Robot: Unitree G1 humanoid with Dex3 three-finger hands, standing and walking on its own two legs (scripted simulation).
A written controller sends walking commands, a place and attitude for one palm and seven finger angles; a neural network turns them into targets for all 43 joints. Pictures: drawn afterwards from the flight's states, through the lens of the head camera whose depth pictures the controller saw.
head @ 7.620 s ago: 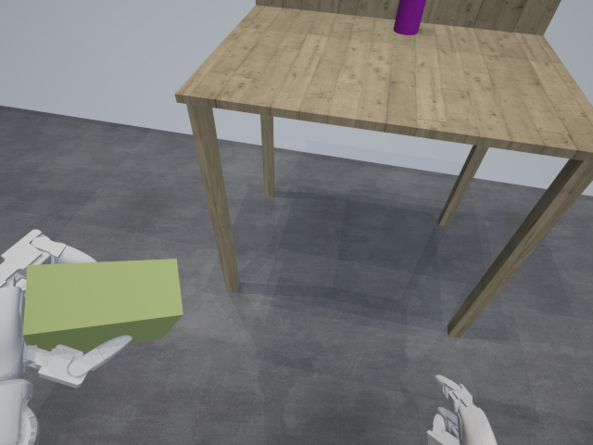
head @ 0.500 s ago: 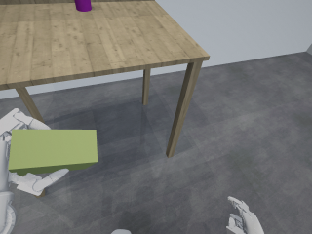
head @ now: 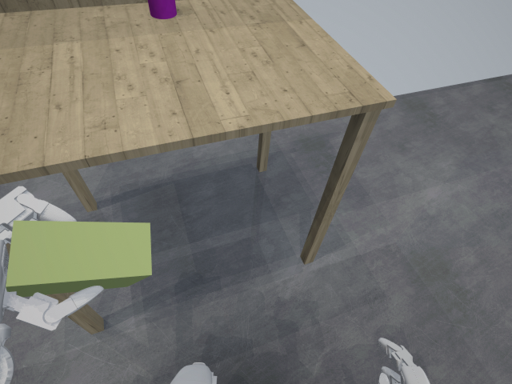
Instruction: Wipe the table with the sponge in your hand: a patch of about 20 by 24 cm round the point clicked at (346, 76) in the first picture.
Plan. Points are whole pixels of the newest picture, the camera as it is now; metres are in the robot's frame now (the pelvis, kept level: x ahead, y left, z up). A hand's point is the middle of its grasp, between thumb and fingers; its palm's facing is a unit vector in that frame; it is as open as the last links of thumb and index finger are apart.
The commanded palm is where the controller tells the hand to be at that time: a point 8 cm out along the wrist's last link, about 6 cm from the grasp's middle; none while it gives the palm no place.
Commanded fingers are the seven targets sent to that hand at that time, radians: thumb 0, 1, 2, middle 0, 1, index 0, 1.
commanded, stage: shuffle to correct the standing spot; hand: left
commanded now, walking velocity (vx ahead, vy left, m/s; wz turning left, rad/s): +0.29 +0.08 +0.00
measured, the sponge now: (101, 258) +0.23 +0.22 +0.13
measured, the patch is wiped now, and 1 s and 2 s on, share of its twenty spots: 0.00 0.00 0.00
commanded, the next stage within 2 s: come to a stop and stand still in 1.12 s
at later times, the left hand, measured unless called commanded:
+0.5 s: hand (58, 170) +0.32 +0.30 +0.16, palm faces +0.45 -0.77 -0.45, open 10.3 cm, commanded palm +0.27 +0.32 +0.18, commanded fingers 0.00 0.10 1.30 -1.20 -1.60 -1.20 -1.60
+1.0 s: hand (85, 113) +0.43 +0.31 +0.17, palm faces +0.39 -0.80 -0.45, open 10.3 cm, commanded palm +0.37 +0.35 +0.18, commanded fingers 0.00 0.10 1.30 -1.20 -1.60 -1.20 -1.60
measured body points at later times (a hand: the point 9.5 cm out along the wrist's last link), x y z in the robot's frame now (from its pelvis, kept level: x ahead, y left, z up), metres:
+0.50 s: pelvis +0.11 +0.04 -0.01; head +0.12 +0.03 +0.44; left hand +0.29 +0.34 +0.19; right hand +0.27 -0.18 -0.11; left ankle +0.07 +0.15 -0.66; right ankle +0.13 -0.03 -0.73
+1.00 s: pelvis +0.21 +0.07 +0.00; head +0.24 +0.07 +0.45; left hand +0.40 +0.35 +0.20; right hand +0.39 -0.12 -0.09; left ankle +0.23 +0.21 -0.73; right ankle +0.24 -0.03 -0.72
